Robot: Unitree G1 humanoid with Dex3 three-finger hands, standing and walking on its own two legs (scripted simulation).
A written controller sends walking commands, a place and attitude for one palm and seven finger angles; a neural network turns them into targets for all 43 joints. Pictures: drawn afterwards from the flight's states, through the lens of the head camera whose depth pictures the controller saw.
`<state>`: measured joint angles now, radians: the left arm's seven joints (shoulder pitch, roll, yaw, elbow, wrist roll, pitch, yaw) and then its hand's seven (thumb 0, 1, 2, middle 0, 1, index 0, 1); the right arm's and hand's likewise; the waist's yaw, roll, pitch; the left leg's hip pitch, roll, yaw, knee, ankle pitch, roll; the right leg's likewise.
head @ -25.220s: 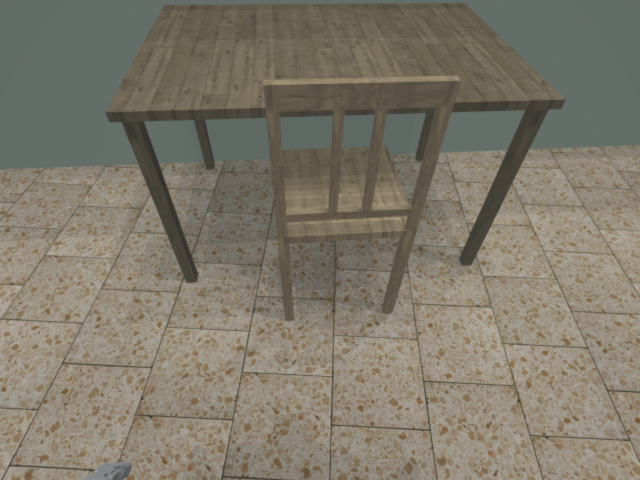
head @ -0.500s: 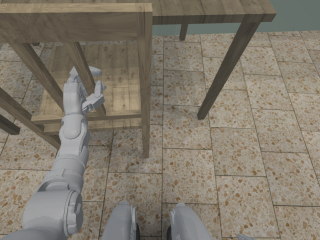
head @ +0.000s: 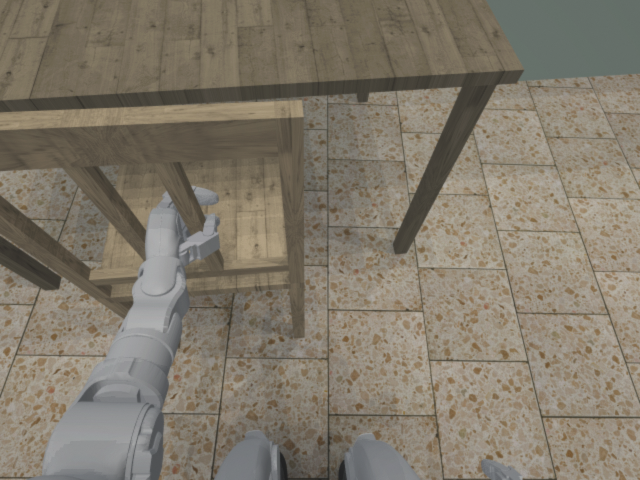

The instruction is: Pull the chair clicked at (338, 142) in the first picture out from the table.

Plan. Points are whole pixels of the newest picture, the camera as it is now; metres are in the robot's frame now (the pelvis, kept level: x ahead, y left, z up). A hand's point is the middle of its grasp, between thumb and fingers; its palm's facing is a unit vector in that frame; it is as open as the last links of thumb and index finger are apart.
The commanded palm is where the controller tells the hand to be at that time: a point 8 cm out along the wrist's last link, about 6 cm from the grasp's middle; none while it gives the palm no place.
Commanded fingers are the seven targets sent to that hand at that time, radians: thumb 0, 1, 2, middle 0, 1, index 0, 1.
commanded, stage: step backward, pulling the chair out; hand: left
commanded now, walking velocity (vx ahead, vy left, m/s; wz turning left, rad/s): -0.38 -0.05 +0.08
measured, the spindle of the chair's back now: (130, 227) +0.46 +0.25 -0.04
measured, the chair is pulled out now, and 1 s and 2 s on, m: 0.03 0.17 0.17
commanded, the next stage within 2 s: none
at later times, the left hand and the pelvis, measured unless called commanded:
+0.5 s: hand (221, 282) +0.36 +0.11 -0.02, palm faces -0.01 -0.99 -0.15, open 5.4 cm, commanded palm +0.35 +0.16 -0.02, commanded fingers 0.00 0.90 0.90 -0.50 -1.45 -0.50 -1.45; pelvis -0.04 +0.00 +0.03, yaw -3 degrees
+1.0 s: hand (240, 317) +0.31 +0.09 -0.02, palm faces -0.08 -0.98 -0.16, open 5.4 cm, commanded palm +0.32 +0.14 -0.02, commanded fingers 0.00 0.90 0.90 -0.50 -1.45 -0.50 -1.45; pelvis -0.07 +0.00 +0.04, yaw -1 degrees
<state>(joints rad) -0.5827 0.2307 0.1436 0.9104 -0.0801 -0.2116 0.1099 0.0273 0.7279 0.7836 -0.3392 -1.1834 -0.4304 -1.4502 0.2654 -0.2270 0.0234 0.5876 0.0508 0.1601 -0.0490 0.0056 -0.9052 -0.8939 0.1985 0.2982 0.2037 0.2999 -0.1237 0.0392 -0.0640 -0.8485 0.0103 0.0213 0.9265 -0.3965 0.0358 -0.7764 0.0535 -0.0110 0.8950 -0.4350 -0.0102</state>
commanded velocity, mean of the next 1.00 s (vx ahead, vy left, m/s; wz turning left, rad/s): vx -0.38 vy -0.04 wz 0.11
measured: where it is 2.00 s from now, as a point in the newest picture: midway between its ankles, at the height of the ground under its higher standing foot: outside the picture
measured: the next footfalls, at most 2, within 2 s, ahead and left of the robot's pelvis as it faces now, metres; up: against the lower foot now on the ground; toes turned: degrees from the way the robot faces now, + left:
none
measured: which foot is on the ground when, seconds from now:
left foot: down 0.00-1.00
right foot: down 0.00-1.00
